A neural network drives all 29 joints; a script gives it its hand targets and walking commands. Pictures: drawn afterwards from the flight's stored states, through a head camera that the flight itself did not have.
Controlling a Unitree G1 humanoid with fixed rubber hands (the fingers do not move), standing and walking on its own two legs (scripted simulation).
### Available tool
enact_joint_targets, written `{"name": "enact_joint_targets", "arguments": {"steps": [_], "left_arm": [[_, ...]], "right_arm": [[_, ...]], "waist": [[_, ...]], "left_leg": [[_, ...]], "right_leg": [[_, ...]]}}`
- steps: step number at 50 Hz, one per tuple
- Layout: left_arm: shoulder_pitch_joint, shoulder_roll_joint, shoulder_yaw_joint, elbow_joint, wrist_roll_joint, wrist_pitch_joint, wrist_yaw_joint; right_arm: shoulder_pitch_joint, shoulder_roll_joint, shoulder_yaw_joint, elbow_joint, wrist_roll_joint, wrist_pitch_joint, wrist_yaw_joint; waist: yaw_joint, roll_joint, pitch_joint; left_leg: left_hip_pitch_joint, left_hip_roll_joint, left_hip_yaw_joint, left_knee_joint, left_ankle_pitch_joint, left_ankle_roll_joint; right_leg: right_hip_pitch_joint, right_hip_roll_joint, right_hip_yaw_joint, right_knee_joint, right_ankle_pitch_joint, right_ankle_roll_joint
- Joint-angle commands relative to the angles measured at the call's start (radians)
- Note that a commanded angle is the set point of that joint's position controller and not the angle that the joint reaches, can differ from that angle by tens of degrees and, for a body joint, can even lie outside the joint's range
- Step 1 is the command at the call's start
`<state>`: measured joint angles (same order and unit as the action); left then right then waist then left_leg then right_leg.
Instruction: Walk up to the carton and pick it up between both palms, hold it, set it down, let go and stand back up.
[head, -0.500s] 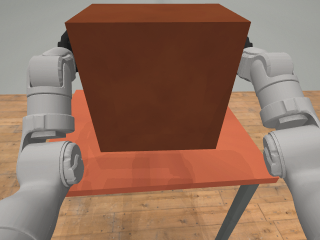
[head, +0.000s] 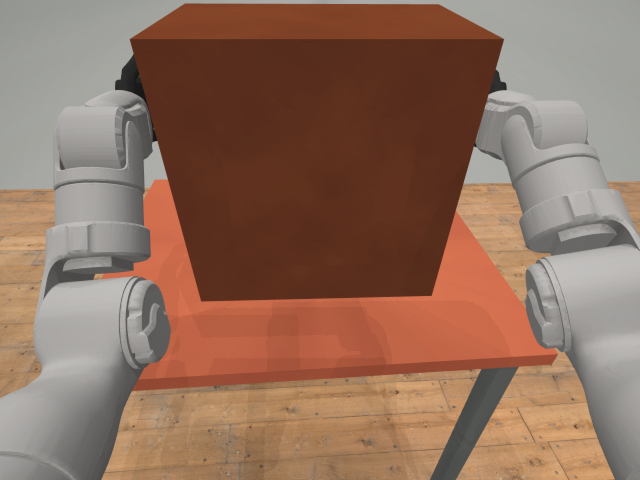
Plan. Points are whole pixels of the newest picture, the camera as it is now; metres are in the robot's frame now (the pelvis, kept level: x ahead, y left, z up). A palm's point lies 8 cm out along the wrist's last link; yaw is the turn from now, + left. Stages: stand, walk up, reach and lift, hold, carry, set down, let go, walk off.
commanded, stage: hold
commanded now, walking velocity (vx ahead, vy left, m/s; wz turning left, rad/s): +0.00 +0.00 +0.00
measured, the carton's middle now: (315, 158) +0.38 +0.00 +0.28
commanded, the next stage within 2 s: none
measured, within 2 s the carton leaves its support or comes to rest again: neither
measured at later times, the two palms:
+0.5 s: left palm (139, 119) +0.37 +0.20 +0.33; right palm (484, 119) +0.37 -0.19 +0.34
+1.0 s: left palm (134, 112) +0.37 +0.20 +0.34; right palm (482, 114) +0.38 -0.18 +0.34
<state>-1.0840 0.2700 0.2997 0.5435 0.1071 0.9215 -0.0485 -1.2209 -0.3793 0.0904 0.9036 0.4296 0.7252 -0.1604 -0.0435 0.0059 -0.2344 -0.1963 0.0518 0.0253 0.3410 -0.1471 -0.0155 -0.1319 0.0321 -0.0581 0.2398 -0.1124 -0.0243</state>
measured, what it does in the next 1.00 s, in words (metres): stands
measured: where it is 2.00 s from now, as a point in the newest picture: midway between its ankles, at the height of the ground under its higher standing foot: outside the picture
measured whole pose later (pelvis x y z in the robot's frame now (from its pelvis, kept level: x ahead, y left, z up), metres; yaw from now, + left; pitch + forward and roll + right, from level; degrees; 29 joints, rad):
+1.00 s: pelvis +0.00 +0.00 +0.00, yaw +0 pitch +0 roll -1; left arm -1.09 0.28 0.29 0.56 0.10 0.91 -0.05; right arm -1.22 -0.38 0.09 0.90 0.43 0.73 -0.16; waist -0.05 0.00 -0.23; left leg -0.20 0.05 0.02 0.34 -0.15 -0.02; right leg -0.13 0.03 -0.06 0.23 -0.11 -0.02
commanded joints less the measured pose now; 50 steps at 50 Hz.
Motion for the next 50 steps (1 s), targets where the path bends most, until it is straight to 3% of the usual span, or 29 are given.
{"name": "enact_joint_targets", "arguments": {"steps": [1,17,37,50], "left_arm": [[-0.706,-0.525,-0.271,-0.156,-0.218,-0.078,-0.165],[-0.684,-0.546,-0.29,-0.248,-0.232,-0.068,-0.153],[-0.706,-0.536,-0.279,-0.184,-0.219,-0.072,-0.153],[-0.696,-0.535,-0.278,-0.181,-0.225,-0.078,-0.165]], "right_arm": [[-0.793,0.598,0.05,-0.364,0.186,-0.06,0.152],[-0.758,0.569,0.068,-0.411,0.216,-0.057,0.153],[-0.79,0.605,0.057,-0.373,0.19,-0.06,0.159],[-0.782,0.582,0.055,-0.383,0.2,-0.059,0.148]], "waist": [[-0.01,0.011,-0.327],[-0.017,0.051,-0.349],[-0.004,0.013,-0.326],[-0.017,0.031,-0.341]], "left_leg": [[0.065,-0.062,-0.057,-0.026,0.136,0.014],[0.111,-0.054,-0.07,-0.002,0.261,-0.017],[0.065,-0.06,-0.057,-0.028,0.131,0.013],[0.086,-0.059,-0.064,-0.014,0.195,0.0]], "right_leg": [[0.142,0.018,0.113,-0.01,0.134,0.028],[0.172,0.041,0.104,0.007,0.215,0.016],[0.135,0.023,0.112,-0.009,0.124,0.028],[0.161,0.026,0.11,-0.002,0.185,0.022]]}}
